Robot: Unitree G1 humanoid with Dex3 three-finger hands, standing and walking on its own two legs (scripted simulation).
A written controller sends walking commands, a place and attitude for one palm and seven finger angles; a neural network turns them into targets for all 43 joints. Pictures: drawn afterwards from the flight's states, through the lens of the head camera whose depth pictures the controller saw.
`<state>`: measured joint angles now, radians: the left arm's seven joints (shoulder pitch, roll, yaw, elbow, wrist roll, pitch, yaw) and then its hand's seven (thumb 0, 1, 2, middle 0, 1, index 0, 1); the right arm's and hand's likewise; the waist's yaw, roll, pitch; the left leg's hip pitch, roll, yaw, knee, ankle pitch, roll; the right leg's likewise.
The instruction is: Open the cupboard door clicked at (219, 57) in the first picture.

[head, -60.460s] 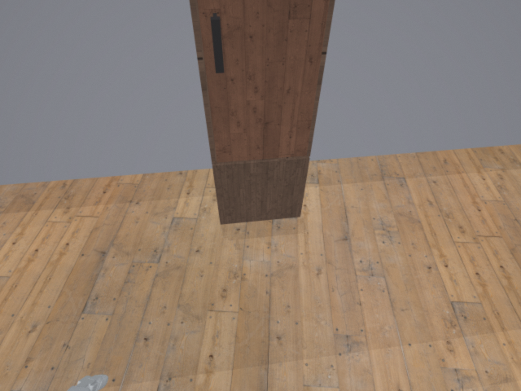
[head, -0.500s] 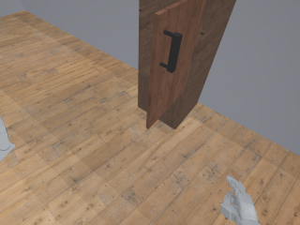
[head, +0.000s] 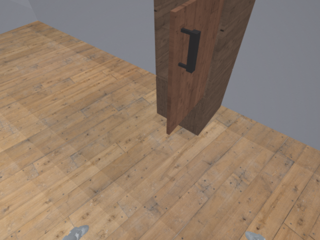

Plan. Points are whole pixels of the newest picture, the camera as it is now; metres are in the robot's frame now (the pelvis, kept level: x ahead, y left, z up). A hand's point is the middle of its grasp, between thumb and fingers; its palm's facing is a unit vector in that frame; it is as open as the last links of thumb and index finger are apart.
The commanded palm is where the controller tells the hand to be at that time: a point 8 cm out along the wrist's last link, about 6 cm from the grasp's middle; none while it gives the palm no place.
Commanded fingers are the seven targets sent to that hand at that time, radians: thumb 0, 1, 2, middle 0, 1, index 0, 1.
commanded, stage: let the arm hang, fingers relaxed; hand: left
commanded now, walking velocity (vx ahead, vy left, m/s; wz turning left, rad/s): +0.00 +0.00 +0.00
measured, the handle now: (187, 50) +0.67 -0.07 +0.13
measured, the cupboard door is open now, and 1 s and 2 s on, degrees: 90 90 90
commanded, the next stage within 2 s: look to check the result in 0.86 s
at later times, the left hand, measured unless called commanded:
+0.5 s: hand out of the picture -0.06 +0.19 -0.16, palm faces +0.04 -0.97 -0.23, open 7.3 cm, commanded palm none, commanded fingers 0.00 0.90 0.90 -0.20 -0.30 -0.20 -0.30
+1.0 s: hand out of the picture -0.01 +0.15 -0.16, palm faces +0.04 -0.98 -0.17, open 7.3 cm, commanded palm none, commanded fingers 0.00 0.90 0.90 -0.20 -0.30 -0.20 -0.30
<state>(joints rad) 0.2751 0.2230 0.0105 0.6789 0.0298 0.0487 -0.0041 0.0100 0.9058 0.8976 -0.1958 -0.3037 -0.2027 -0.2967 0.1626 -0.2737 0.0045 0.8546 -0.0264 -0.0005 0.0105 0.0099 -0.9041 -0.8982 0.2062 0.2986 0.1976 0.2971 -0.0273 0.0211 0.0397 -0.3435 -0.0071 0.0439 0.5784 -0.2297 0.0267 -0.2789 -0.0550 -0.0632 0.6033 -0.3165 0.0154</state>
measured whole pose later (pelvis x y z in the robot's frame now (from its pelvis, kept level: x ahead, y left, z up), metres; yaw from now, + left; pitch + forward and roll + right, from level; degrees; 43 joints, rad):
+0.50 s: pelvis -0.01 +0.00 +0.01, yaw +0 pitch -2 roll +0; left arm 0.35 0.16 0.02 1.15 0.02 0.01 0.03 0.00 0.91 0.90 -0.19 -0.30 -0.20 -0.30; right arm 0.30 -0.13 0.00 1.11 -0.02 0.03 -0.01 0.00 -0.91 -0.90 0.20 0.30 0.20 0.30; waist 0.00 0.05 0.04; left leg -0.27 -0.01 0.05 0.45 -0.15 0.03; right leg -0.20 -0.05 -0.06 0.47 -0.23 0.02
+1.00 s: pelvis +0.00 -0.01 +0.01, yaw +0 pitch -2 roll +0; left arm 0.30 0.11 0.02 1.15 0.01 -0.01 0.03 0.00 0.91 0.90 -0.20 -0.30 -0.20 -0.30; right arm 0.30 -0.12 0.00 1.14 -0.02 0.02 -0.03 0.00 -0.91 -0.90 0.20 0.30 0.19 0.30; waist -0.01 0.02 0.05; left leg -0.24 0.00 0.04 0.44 -0.17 0.02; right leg -0.18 -0.04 -0.07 0.46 -0.25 0.01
